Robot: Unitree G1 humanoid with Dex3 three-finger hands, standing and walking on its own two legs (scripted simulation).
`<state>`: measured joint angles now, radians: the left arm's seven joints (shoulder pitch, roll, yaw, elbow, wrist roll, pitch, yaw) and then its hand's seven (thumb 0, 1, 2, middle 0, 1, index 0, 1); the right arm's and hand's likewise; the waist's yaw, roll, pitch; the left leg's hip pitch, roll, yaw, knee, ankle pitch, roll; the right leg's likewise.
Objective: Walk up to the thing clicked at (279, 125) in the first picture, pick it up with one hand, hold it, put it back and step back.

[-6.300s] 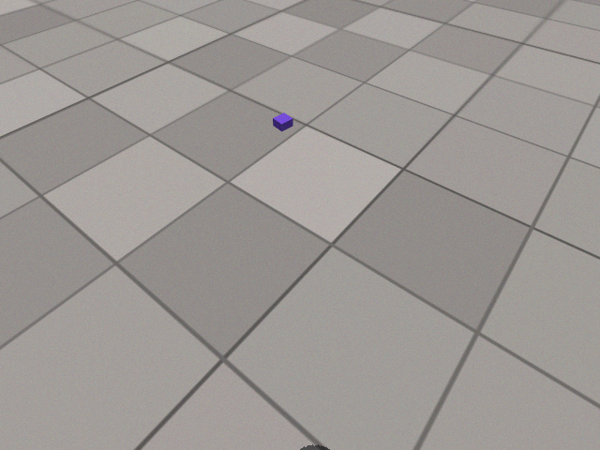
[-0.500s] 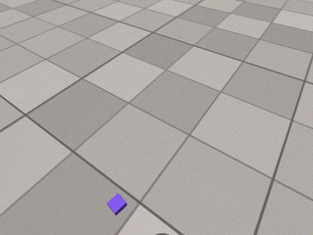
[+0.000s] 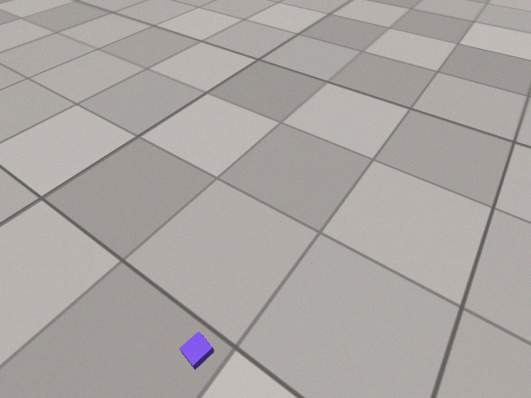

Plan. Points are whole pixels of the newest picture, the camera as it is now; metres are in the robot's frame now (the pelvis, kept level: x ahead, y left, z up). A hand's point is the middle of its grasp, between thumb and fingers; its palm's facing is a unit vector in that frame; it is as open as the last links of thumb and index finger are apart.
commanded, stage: stand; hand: left
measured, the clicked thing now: (196, 350) +0.43 +0.26 -0.76
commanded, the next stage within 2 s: none
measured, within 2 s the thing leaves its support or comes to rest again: neither
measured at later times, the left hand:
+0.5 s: hand out of the picture +0.07 +0.24 -0.15, palm faces +0.00 -0.94 -0.35, open 7.4 cm
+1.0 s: hand out of the picture +0.07 +0.24 -0.15, palm faces +0.00 -0.94 -0.35, open 7.4 cm
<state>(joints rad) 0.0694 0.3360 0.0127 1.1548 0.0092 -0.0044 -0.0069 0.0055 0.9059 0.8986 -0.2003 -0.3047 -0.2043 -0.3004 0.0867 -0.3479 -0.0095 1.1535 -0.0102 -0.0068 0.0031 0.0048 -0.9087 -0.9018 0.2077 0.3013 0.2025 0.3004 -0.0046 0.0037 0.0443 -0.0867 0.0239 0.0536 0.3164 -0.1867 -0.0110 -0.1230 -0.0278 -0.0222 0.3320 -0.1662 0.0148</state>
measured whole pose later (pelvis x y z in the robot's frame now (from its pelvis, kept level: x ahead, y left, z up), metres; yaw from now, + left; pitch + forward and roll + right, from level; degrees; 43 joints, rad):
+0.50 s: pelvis +0.00 -0.01 +0.00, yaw +1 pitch -3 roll +0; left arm 0.10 0.35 0.00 1.14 0.01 -0.01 0.00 0.01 0.91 0.90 -0.20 -0.30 -0.20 -0.30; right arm 0.09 -0.35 0.00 1.15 -0.01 0.00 0.01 0.00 -0.91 -0.90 0.21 0.30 0.20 0.30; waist 0.00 0.01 0.05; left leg -0.08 0.04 0.04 0.30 -0.18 -0.02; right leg -0.11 -0.02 -0.04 0.32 -0.16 0.00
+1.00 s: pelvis +0.00 -0.02 +0.00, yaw +1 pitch -3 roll +0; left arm 0.11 0.35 0.00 1.14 0.01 0.00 -0.01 0.01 0.91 0.90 -0.20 -0.30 -0.20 -0.30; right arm 0.12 -0.35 0.00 1.14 -0.01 0.00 0.01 0.00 -0.91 -0.90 0.21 0.30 0.20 0.30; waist 0.00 0.01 0.05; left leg -0.08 0.04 0.03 0.30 -0.17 -0.03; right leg -0.12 -0.01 -0.04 0.32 -0.16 -0.01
